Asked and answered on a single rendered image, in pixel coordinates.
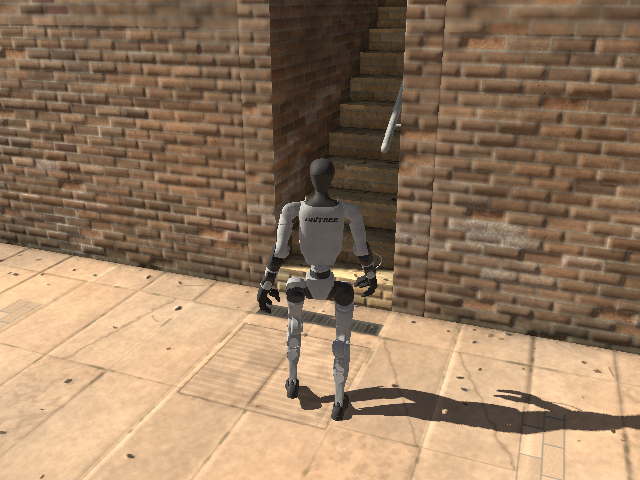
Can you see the robot right upper arm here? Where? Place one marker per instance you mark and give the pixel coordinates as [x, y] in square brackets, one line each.
[353, 213]

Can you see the robot left hand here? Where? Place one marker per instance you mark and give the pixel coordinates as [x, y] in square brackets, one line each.
[263, 299]

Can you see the left robot forearm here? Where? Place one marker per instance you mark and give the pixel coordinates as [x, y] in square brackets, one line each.
[272, 269]

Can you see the robot left upper arm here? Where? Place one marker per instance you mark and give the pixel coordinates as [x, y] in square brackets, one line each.
[289, 212]

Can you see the robot right hand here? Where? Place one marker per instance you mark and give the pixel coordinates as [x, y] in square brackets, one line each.
[363, 281]

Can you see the left robot thigh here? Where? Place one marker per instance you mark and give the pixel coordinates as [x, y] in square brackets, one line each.
[295, 295]

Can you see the robot left shin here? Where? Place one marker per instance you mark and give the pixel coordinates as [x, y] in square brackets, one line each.
[293, 352]

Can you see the right robot forearm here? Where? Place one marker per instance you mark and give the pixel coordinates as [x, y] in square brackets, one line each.
[368, 263]

